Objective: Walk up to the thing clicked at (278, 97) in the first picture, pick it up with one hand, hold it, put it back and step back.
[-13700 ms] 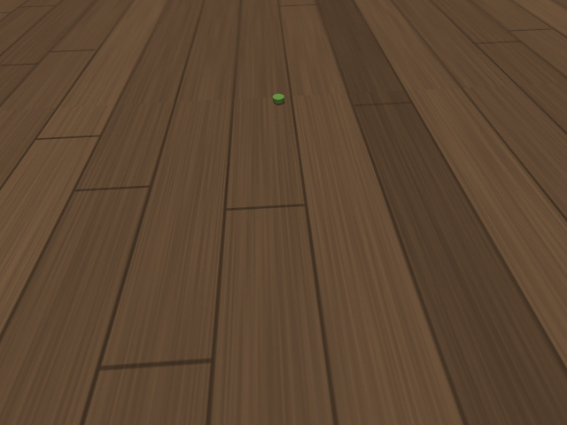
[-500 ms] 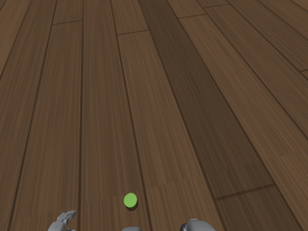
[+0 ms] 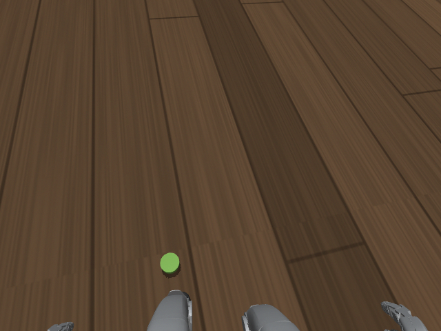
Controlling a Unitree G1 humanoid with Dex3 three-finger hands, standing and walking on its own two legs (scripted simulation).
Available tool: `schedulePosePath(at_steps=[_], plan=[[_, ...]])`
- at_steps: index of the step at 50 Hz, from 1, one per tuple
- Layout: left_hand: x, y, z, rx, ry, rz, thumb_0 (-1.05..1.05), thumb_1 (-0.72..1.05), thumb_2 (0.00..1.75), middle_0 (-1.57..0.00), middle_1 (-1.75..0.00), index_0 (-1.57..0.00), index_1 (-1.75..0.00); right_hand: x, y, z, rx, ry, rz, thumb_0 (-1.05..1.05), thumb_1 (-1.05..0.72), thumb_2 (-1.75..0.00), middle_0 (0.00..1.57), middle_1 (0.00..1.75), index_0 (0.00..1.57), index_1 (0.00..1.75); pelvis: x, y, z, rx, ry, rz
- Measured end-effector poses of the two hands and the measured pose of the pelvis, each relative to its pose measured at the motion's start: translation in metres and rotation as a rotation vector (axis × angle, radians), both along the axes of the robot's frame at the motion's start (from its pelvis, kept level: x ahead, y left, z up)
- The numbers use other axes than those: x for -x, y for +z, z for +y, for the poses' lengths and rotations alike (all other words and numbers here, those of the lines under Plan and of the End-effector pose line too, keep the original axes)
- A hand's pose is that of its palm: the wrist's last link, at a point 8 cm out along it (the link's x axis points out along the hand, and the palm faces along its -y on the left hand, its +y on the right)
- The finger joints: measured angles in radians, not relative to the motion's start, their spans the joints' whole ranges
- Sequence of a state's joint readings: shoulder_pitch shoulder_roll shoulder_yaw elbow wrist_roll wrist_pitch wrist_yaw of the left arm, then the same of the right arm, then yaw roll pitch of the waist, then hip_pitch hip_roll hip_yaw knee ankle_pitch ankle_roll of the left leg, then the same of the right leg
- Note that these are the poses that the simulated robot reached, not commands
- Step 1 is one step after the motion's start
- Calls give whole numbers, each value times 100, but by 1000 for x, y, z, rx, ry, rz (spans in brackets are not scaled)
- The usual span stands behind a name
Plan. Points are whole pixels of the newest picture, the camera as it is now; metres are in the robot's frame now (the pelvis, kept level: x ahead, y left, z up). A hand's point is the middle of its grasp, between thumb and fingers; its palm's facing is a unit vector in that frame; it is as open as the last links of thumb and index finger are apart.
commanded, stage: walk up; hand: left
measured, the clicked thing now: (170, 263) +0.38 +0.18 -0.73
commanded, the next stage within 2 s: stand in 0.50 s
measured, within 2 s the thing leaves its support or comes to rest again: neither
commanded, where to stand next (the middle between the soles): +0.05 -0.04 m, yaw +7 degrees
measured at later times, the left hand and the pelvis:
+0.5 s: hand out of the picture -0.01 +0.29 -0.13, palm faces +0.03 -0.93 -0.38, open 7.4 cm; pelvis -0.01 +0.00 +0.02, yaw +3 degrees
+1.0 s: hand (102, 330) +0.14 +0.23 -0.12, palm faces +0.01 -0.95 -0.32, open 7.4 cm; pelvis +0.04 -0.02 +0.03, yaw +3 degrees
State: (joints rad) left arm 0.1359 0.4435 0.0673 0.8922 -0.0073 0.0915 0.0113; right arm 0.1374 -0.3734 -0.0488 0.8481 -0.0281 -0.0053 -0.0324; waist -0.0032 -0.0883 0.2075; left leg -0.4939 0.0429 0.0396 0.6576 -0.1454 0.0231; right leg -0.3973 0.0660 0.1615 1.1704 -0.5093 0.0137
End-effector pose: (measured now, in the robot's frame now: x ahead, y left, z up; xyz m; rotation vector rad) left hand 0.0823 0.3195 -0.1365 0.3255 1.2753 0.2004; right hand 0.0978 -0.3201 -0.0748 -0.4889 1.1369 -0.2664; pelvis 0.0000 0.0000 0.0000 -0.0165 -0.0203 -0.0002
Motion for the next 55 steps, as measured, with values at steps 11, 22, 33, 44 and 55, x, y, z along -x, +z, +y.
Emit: schedulePosePath(at_steps=[11,22,33,44,55], plan=[[114,32,-31,-26,65,58,0,90,90,-20,-30,-20,-30,51,-15,-28,-96,-53,-13,1,-90,-89,20,30,20,30,28,9,-23,-33,-35,-41],[106,48,5,-43,89,-21,0,90,90,-20,-30,-20,-30,70,-17,0,-127,10,132,1,-90,-89,20,30,20,30,19,15,-4,-32,59,-9],[18,43,-11,21,50,-134,0,91,90,-20,-30,-20,-30,20,9,21,-100,6,-4,1,-90,-89,21,30,21,30,0,28,0,-18,45,-46],[-30,43,-49,40,-28,-140,0,90,90,-20,-30,-20,-30,-39,-14,21,-193,10,-62,1,-90,-89,20,30,20,30,-30,21,-14,-25,45,-37],[-49,53,-43,9,12,-133,0,90,90,-20,-30,-20,-30,-32,-19,12,-188,-8,69,1,-90,-89,20,30,20,30,-46,29,-20,-25,61,-20]])
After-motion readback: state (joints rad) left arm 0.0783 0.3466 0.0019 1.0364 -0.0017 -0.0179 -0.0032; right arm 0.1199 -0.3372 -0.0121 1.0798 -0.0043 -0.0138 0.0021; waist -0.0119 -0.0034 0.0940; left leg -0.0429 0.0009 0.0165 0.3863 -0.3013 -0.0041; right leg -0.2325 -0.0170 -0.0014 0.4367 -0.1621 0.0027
